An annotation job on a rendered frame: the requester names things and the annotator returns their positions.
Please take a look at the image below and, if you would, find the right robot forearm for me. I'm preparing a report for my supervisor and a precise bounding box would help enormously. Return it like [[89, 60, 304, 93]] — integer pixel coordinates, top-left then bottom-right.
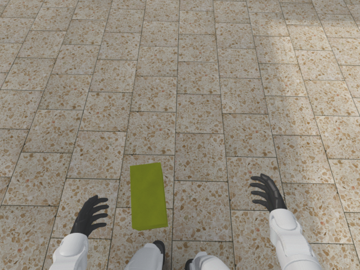
[[269, 209, 322, 270]]

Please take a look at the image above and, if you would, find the robot right hand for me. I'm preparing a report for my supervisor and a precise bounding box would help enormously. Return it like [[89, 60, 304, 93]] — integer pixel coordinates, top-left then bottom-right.
[[250, 173, 287, 213]]

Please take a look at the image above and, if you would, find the robot left hand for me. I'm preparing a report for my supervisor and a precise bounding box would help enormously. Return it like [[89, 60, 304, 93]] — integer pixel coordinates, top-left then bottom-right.
[[70, 195, 109, 237]]

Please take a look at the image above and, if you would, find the left robot forearm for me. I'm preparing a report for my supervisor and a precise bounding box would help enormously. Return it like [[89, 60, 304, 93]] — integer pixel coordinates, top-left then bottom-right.
[[49, 233, 88, 270]]

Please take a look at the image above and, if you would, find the left robot thigh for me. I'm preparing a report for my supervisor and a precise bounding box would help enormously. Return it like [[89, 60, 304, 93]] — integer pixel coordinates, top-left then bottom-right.
[[124, 247, 163, 270]]

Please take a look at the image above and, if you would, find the left robot shin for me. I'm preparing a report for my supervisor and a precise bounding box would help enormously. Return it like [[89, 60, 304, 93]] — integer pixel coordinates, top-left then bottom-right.
[[144, 243, 160, 251]]

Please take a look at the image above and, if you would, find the carton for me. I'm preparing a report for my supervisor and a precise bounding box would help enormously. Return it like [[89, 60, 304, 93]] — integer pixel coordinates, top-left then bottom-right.
[[130, 162, 168, 231]]

